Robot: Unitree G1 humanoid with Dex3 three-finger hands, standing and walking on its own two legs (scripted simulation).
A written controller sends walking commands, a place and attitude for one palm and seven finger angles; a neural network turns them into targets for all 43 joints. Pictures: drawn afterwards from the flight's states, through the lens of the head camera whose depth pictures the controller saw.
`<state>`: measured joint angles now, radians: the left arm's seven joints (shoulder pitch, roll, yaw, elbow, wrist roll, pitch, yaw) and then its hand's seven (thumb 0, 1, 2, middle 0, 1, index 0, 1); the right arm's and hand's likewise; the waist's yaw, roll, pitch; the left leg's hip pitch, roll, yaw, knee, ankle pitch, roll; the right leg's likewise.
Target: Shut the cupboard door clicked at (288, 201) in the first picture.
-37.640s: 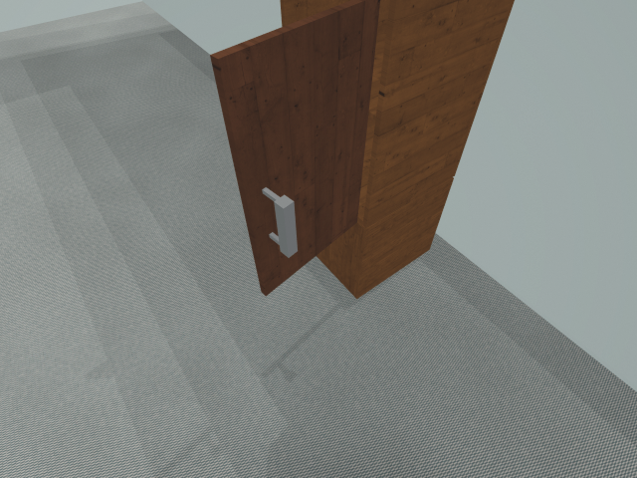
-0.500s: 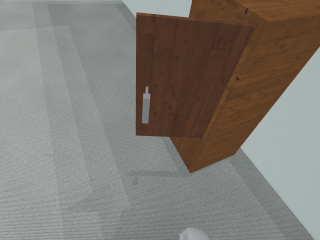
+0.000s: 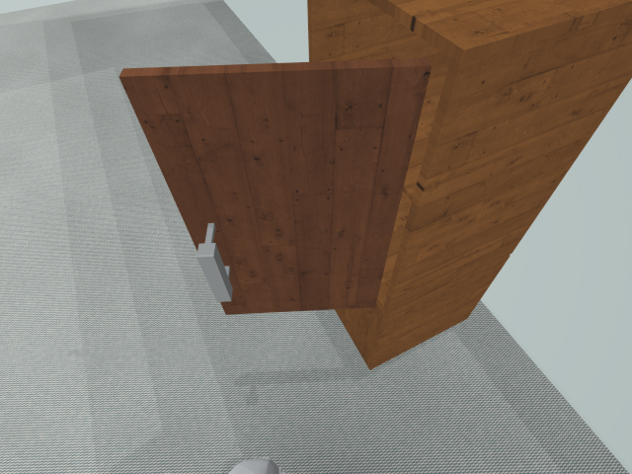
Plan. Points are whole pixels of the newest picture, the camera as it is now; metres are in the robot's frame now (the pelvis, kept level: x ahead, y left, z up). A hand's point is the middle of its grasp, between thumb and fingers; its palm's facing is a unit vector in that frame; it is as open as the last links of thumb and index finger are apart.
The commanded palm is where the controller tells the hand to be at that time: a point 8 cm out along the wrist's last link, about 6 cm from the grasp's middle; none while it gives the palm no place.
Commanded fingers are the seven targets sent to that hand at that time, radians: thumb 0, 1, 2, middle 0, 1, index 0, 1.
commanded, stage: come to a stop and stand still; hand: left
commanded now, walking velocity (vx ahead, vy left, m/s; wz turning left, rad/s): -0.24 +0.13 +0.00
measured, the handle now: (218, 263) +0.45 +0.20 -0.09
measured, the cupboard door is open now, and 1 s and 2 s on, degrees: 66 66 66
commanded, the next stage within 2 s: look again from close up in 0.98 s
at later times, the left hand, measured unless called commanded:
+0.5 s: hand out of the picture +0.01 +0.25 -0.18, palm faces +0.07 -0.97 -0.24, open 7.3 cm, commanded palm none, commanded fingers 0.00 0.90 0.90 -0.20 -0.30 -0.20 -0.30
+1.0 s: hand out of the picture -0.03 +0.20 -0.18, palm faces +0.01 -0.99 -0.16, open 7.3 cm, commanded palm none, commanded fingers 0.00 0.90 0.90 -0.20 -0.30 -0.20 -0.30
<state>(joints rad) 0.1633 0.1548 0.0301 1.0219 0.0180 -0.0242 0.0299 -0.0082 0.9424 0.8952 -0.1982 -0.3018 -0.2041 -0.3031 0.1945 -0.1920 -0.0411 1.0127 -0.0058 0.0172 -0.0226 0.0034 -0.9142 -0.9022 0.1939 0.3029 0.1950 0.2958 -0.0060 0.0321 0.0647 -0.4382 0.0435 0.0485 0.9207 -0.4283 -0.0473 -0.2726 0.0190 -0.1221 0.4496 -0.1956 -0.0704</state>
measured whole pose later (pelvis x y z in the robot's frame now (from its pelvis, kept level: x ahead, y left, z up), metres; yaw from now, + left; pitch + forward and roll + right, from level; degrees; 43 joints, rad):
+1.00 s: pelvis -0.03 +0.03 +0.01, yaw -1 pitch -2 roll +0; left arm 0.28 0.15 0.00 1.11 0.00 0.01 0.03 0.01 0.92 0.90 -0.20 -0.30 -0.20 -0.30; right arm 0.34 -0.15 0.00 1.16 -0.01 0.01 -0.02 0.00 -0.91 -0.90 0.20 0.30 0.20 0.30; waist -0.01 -0.03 0.04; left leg -0.20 0.02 0.04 0.39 -0.16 0.00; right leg -0.12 0.01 0.02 0.40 -0.25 -0.01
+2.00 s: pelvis -0.06 +0.02 -0.06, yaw +0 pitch +10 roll +1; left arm 0.31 0.17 0.17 0.22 -0.26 -0.57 -0.21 0.00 0.91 0.90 -0.30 -0.42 -0.31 -0.43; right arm 0.18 -0.23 -0.05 0.67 0.00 -0.30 0.01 0.01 -0.91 -0.90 0.20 0.30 0.20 0.30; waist -0.01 -0.04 -0.14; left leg -0.76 0.02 0.03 0.95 -0.36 -0.01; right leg -0.69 -0.01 -0.03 1.02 -0.51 -0.03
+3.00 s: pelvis -0.07 +0.05 -0.12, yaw +0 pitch +17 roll -4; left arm 0.42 0.21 0.13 -0.07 -0.25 -0.45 -0.13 0.02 0.91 0.90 -1.21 -1.41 -1.21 -1.41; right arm 0.20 -0.21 0.02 0.50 0.00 -0.17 -0.04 0.01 -0.91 -0.90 0.20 0.30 0.20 0.30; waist 0.03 0.04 -0.19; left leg -1.13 0.03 -0.05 1.32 -0.50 0.02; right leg -0.97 0.01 -0.09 1.28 -0.61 -0.01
